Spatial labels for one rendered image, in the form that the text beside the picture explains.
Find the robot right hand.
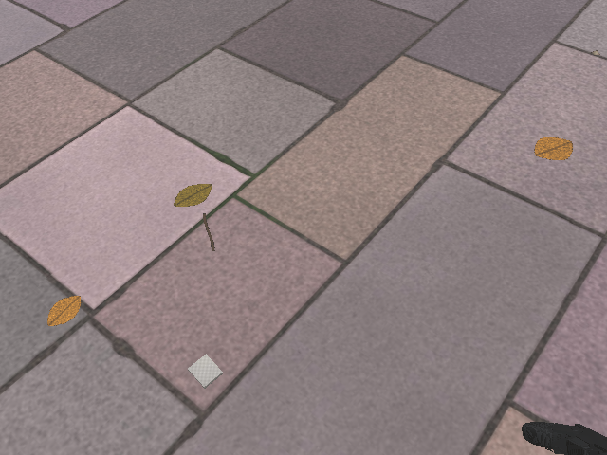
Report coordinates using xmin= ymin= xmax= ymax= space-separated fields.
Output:
xmin=522 ymin=422 xmax=607 ymax=455

